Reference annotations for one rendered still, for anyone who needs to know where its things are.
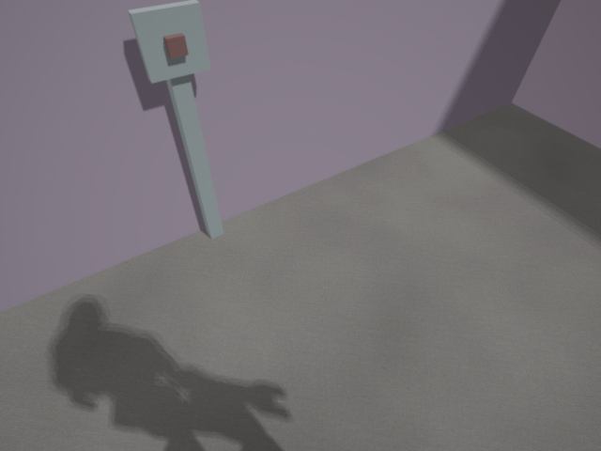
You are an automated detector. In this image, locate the button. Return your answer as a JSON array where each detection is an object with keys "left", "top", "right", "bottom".
[{"left": 163, "top": 33, "right": 188, "bottom": 58}]

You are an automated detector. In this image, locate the panel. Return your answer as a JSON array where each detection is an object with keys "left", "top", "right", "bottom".
[{"left": 128, "top": 0, "right": 223, "bottom": 239}]

